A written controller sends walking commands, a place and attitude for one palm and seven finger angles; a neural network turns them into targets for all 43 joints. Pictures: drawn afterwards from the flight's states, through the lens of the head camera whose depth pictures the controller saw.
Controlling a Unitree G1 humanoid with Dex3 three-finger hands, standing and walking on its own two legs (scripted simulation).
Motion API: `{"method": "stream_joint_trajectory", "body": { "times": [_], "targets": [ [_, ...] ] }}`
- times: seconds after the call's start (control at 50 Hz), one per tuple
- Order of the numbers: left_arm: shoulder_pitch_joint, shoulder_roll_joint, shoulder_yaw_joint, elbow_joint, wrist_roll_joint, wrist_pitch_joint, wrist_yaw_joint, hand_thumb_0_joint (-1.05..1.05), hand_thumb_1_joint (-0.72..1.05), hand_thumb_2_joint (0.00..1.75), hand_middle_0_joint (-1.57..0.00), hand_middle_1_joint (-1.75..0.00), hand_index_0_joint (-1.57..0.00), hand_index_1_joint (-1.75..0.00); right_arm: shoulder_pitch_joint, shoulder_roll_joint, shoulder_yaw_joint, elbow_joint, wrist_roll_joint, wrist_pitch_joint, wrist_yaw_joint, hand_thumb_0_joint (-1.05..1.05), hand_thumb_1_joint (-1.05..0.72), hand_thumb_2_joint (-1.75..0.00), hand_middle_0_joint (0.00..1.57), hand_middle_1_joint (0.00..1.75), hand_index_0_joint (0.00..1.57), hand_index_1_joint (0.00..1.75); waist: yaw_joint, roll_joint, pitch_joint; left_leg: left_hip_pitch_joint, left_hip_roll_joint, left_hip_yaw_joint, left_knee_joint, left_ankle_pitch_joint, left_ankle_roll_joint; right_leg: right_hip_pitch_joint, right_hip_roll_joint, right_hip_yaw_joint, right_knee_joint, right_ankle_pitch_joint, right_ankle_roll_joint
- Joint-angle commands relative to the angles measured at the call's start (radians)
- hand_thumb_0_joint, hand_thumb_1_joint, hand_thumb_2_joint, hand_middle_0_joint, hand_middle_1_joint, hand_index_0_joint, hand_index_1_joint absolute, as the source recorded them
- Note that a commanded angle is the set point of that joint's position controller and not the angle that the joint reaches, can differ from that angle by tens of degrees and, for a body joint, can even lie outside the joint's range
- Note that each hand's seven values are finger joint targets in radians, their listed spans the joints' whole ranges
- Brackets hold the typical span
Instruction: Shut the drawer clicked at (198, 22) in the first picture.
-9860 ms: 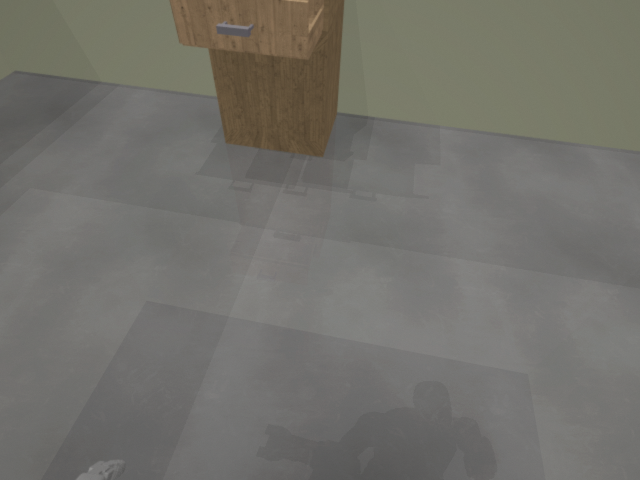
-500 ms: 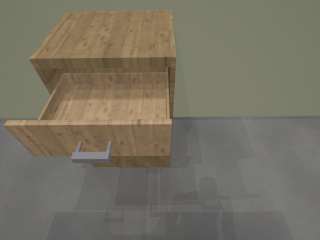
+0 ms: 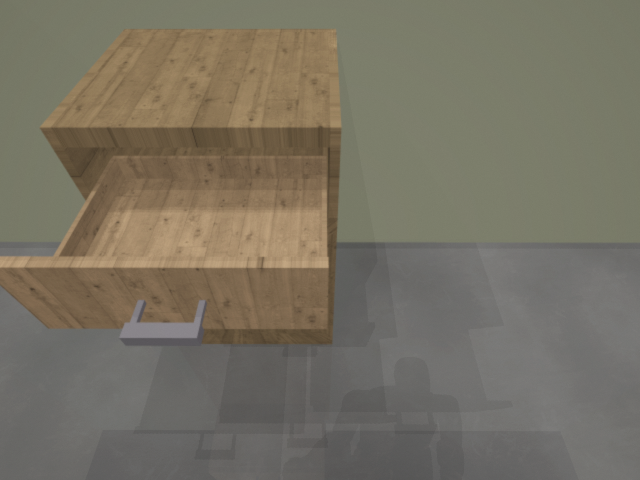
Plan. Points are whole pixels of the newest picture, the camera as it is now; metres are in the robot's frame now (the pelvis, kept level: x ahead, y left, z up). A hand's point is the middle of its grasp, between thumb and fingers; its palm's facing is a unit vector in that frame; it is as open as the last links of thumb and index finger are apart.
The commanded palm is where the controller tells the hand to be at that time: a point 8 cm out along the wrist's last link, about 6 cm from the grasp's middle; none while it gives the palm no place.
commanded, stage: come to a stop and stand still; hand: left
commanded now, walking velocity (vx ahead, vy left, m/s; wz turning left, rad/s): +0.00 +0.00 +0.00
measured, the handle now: (167, 320) +0.34 +0.26 -0.05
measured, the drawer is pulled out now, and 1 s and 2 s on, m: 0.28 0.28 0.28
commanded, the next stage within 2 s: look again from close up in 0.20 s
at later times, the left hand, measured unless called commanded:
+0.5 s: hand out of the picture +0.00 +0.16 -0.17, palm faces +0.01 -0.98 -0.19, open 7.4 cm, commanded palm none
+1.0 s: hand out of the picture -0.01 +0.15 -0.17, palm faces +0.03 -0.98 -0.18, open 7.4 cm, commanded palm none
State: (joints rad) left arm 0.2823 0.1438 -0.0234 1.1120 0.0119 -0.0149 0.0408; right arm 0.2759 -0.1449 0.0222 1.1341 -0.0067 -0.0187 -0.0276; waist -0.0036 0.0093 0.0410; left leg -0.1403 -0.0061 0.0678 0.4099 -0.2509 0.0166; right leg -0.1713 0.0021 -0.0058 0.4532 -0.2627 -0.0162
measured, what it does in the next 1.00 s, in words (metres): stands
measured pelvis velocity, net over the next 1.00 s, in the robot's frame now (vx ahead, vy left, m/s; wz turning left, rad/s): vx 0.00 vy -0.01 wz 0.01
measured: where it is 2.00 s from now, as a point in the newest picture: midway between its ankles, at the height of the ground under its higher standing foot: outside the picture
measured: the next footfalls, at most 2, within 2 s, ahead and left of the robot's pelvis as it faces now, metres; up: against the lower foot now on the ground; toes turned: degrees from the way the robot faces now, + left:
none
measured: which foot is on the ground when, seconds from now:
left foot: down 0.00-1.00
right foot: down 0.00-1.00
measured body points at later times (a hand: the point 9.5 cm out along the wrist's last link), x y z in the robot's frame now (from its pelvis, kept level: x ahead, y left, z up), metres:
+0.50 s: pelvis +0.01 -0.01 +0.00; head +0.02 -0.02 +0.45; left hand +0.00 +0.21 -0.16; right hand +0.00 -0.22 -0.16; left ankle -0.02 +0.11 -0.74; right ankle -0.01 -0.11 -0.74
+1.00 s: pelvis +0.00 -0.01 +0.00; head +0.02 -0.01 +0.45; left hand -0.01 +0.20 -0.16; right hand -0.01 -0.22 -0.17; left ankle -0.02 +0.11 -0.74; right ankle -0.01 -0.11 -0.74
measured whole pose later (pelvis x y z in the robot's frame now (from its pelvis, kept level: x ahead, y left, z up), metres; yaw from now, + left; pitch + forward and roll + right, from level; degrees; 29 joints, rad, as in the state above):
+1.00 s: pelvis +0.00 -0.01 +0.00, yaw +1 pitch -1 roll +1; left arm 0.31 0.13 -0.02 1.11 0.01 -0.02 0.04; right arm 0.30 -0.12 0.02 1.14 -0.01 -0.01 -0.03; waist 0.00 0.00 0.05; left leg -0.13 0.01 0.05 0.40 -0.25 0.00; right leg -0.15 0.01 -0.02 0.44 -0.26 -0.03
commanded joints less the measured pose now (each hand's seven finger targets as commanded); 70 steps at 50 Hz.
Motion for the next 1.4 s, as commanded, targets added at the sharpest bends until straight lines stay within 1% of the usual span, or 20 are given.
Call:
{"method": "stream_joint_trajectory", "body": {
  "times": [0.0, 0.22, 0.54, 0.86, 0.9, 0.94, 1.0, 1.02, 1.04, 1.06, 1.08, 1.1, 1.12, 1.14, 1.18, 1.2, 1.26, 1.3, 1.34, 1.38],
  "targets": [
    [0.076, 0.099, 0.017, -0.02, -0.002, -0.017, 0.003, 0.0, 0.9, 0.9, -0.2, -0.3, -0.2, -0.3, 0.076, -0.085, -0.014, -0.017, 0.001, -0.015, -0.004, 0.0, -0.9, -0.9, 0.2, 0.3, 0.2, 0.3, 0.001, -0.023, 0.01, 0.013, 0.108, -0.088, -0.066, 0.199, 0.012, -0.021, -0.106, 0.093, -0.074, 0.253, -0.028],
    [0.079, 0.101, 0.017, -0.018, -0.002, -0.016, 0.001, 0.0, 0.9, 0.9, -0.2, -0.3, -0.2, -0.3, 0.064, -0.081, -0.013, -0.013, 0.001, -0.011, -0.005, 0.0, -0.9, -0.9, 0.2, 0.3, 0.2, 0.3, 0.004, -0.018, 0.036, 0.015, 0.108, -0.085, -0.081, 0.177, 0.009, -0.02, -0.105, 0.092, -0.097, 0.235, -0.029],
    [0.098, 0.093, 0.018, -0.015, -0.003, -0.019, 0.003, 0.0, 0.9, 0.9, -0.2, -0.3, -0.2, -0.3, 0.082, -0.074, -0.015, -0.006, 0.002, -0.014, -0.007, 0.0, -0.9, -0.9, 0.2, 0.3, 0.2, 0.3, 0.006, -0.021, 0.022, 0.021, 0.108, -0.087, -0.076, 0.196, 0.008, -0.006, -0.107, 0.09, -0.098, 0.255, -0.032],
    [0.113, 0.078, 0.018, -0.012, -0.002, -0.017, 0.004, 0.0, 0.9, 0.9, -0.2, -0.3, -0.2, -0.3, 0.095, -0.062, -0.015, -0.001, 0.002, -0.015, -0.008, 0.0, -0.9, -0.9, 0.2, 0.3, 0.2, 0.3, 0.008, -0.018, 0.042, 0.013, 0.108, -0.092, -0.086, 0.171, 0.01, -0.026, -0.102, 0.089, -0.11, 0.189, -0.031],
    [0.118, 0.084, 0.021, -0.012, 0.0, -0.018, 0.004, 0.0, 0.9, 0.9, -0.2, -0.3, -0.2, -0.3, 0.101, -0.065, -0.016, -0.001, 0.0, -0.01, -0.005, 0.0, -0.9, -0.9, 0.2, 0.3, 0.2, 0.3, 0.011, -0.018, 0.039, 0.004, 0.096, -0.085, -0.074, 0.128, 0.008, -0.022, -0.112, 0.097, -0.113, 0.148, -0.04],
    [0.118, 0.096, 0.027, -0.018, 0.004, -0.015, 0.003, 0.0, 0.9, 0.9, -0.2, -0.3, -0.2, -0.3, 0.108, -0.072, -0.019, -0.006, -0.004, -0.002, -0.002, 0.0, -0.9, -0.9, 0.2, 0.3, 0.2, 0.3, 0.014, -0.012, 0.06, -0.028, 0.082, -0.074, -0.057, 0.051, 0.008, -0.037, -0.12, 0.112, -0.118, 0.036, -0.053],
    [0.128, 0.118, 0.043, -0.026, 0.006, -0.009, 0.001, 0.0, 0.9, 0.9, -0.2, -0.3, -0.2, -0.3, 0.107, -0.068, -0.023, -0.025, -0.01, 0.009, 0.004, 0.0, -0.9, -0.9, 0.2, 0.3, 0.2, 0.3, 0.022, -0.055, 0.098, -0.096, 0.049, -0.05, -0.011, -0.048, 0.003, -0.052, -0.154, 0.174, -0.162, -0.135, -0.083],
    [0.122, 0.12, 0.043, -0.028, 0.005, -0.007, 0.001, 0.0, 0.9, 0.9, -0.2, -0.3, -0.2, -0.3, 0.112, -0.06, -0.022, -0.028, -0.009, 0.01, 0.005, 0.0, -0.9, -0.9, 0.2, 0.3, 0.2, 0.3, 0.016, -0.074, 0.104, -0.091, 0.048, -0.05, -0.017, -0.038, 0.003, -0.065, -0.154, 0.168, -0.168, -0.133, -0.085],
    [0.21, 0.118, 0.044, 0.015, 0.019, -0.055, 0.033, 0.0, 0.9, 0.9, -0.2, -0.3, -0.2, -0.3, -0.048, -0.087, -0.02, -0.09, -0.008, -0.017, 0.012, 0.0, -0.9, -0.9, 0.2, 0.3, 0.2, 0.3, 0.062, -0.081, 0.08, -0.147, 0.053, -0.07, 0.209, 0.04, -0.026, -0.019, -0.203, 0.232, -0.099, 0.617, -0.032],
    [0.155, 0.174, 0.054, -0.048, 0.01, -0.06, 0.029, 0.0, 0.9, 0.9, -0.2, -0.3, -0.2, -0.3, 0.028, -0.048, -0.025, -0.141, -0.004, -0.006, 0.013, 0.0, -0.9, -0.9, 0.2, 0.3, 0.2, 0.3, 0.002, -0.112, -0.021, -0.192, 0.049, -0.075, 0.249, -0.158, -0.007, 0.063, -0.278, 0.249, -0.097, 0.621, -0.072],
    [0.11, 0.141, 0.046, -0.063, 0.012, -0.059, 0.023, 0.0, 0.9, 0.9, -0.2, -0.3, -0.2, -0.3, 0.039, -0.045, -0.024, -0.135, 0.001, -0.003, 0.012, 0.0, -0.9, -0.9, 0.2, 0.3, 0.2, 0.3, -0.011, -0.096, -0.04, -0.166, 0.056, -0.07, 0.242, -0.176, -0.007, 0.028, -0.257, 0.197, -0.099, 0.508, -0.1],
    [0.07, 0.139, 0.046, -0.076, 0.01, -0.056, 0.021, 0.0, 0.9, 0.9, -0.2, -0.3, -0.2, -0.3, 0.092, -0.033, -0.024, -0.121, 0.002, -0.004, 0.012, 0.0, -0.9, -0.9, 0.2, 0.3, 0.2, 0.3, -0.04, -0.08, -0.057, -0.096, 0.05, -0.058, 0.16, -0.1, -0.01, -0.008, -0.22, 0.147, -0.075, 0.385, -0.105],
    [0.053, 0.134, 0.048, -0.086, 0.005, -0.051, 0.018, 0.0, 0.9, 0.9, -0.2, -0.3, -0.2, -0.3, 0.128, -0.037, -0.021, -0.101, -0.005, -0.011, 0.015, 0.0, -0.9, -0.9, 0.2, 0.3, 0.2, 0.3, -0.039, -0.01, -0.068, -0.037, 0.045, -0.049, 0.087, 0.004, -0.011, -0.022, -0.174, 0.11, -0.02, 0.35, -0.094],
    [0.065, 0.113, 0.043, -0.082, -0.001, -0.045, 0.016, 0.0, 0.9, 0.9, -0.2, -0.3, -0.2, -0.3, 0.141, -0.062, -0.023, -0.092, -0.008, -0.017, 0.012, 0.0, -0.9, -0.9, 0.2, 0.3, 0.2, 0.3, -0.031, 0.042, -0.057, -0.041, 0.08, -0.086, 0.065, 0.108, 0.003, -0.033, -0.128, 0.087, 0.022, 0.268, -0.069],
    [0.074, 0.098, 0.036, -0.078, 0.004, -0.021, 0.014, 0.0, 0.9, 0.9, -0.2, -0.3, -0.2, -0.3, 0.102, -0.088, -0.022, -0.105, -0.006, -0.016, 0.006, 0.0, -0.9, -0.9, 0.2, 0.3, 0.2, 0.3, -0.006, 0.081, 0.017, -0.122, 0.111, -0.136, 0.036, 0.154, 0.029, -0.03, -0.082, 0.055, 0.018, 0.083, -0.044],
    [0.083, 0.094, 0.033, -0.075, 0.004, -0.015, 0.012, 0.0, 0.9, 0.9, -0.2, -0.3, -0.2, -0.3, 0.088, -0.095, -0.021, -0.112, -0.004, -0.016, 0.003, 0.0, -0.9, -0.9, 0.2, 0.3, 0.2, 0.3, 0.002, 0.061, 0.048, -0.142, 0.111, -0.147, 0.023, 0.143, 0.038, -0.034, -0.072, 0.049, 0.012, 0.041, -0.038],
    [0.083, 0.089, 0.03, -0.074, 0.004, -0.003, 0.008, 0.0, 0.9, 0.9, -0.2, -0.3, -0.2, -0.3, 0.079, -0.116, -0.023, -0.115, -0.005, -0.014, 0.001, 0.0, -0.9, -0.9, 0.2, 0.3, 0.2, 0.3, 0.007, 0.0, 0.075, -0.154, 0.115, -0.168, -0.017, 0.094, 0.048, -0.043, -0.066, 0.041, 0.008, -0.01, -0.028],
    [0.075, 0.092, 0.029, -0.08, 0.003, 0.001, 0.005, 0.0, 0.9, 0.9, -0.2, -0.3, -0.2, -0.3, 0.069, -0.123, -0.023, -0.113, -0.006, -0.013, 0.002, 0.0, -0.9, -0.9, 0.2, 0.3, 0.2, 0.3, 0.008, -0.004, 0.09, -0.154, 0.11, -0.17, -0.043, 0.046, 0.049, -0.053, -0.068, 0.041, 0.001, -0.02, -0.025],
    [0.07, 0.098, 0.03, -0.085, 0.002, 0.005, 0.003, 0.0, 0.9, 0.9, -0.2, -0.3, -0.2, -0.3, 0.063, -0.131, -0.026, -0.11, -0.008, -0.016, 0.001, 0.0, -0.9, -0.9, 0.2, 0.3, 0.2, 0.3, 0.013, 0.034, 0.076, -0.143, 0.117, -0.187, -0.068, 0.079, 0.054, -0.042, -0.064, 0.029, 0.019, -0.006, -0.019],
    [0.071, 0.099, 0.03, -0.084, 0.002, 0.006, 0.004, 0.0, 0.9, 0.9, -0.2, -0.3, -0.2, -0.3, 0.06, -0.137, -0.026, -0.107, -0.007, -0.019, -0.002, 0.0, -0.9, -0.9, 0.2, 0.3, 0.2, 0.3, 0.015, 0.027, 0.048, -0.104, 0.122, -0.184, -0.067, 0.157, 0.055, -0.032, -0.067, 0.027, 0.023, 0.021, -0.015]
  ]
}}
